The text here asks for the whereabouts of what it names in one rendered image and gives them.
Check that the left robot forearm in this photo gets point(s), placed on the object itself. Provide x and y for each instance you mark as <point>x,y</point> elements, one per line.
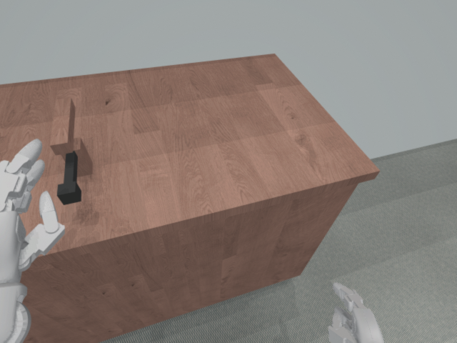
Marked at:
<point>15,318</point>

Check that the counter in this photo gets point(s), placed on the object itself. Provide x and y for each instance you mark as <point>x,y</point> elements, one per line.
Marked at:
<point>199,182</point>

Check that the robot left hand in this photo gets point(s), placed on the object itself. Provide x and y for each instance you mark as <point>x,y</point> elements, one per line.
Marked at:
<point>17,179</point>

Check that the robot right hand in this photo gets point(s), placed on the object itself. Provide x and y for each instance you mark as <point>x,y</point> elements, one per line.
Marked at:
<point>359,327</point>

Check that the tap lever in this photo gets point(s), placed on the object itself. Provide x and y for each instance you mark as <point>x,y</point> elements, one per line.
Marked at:
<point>69,192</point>

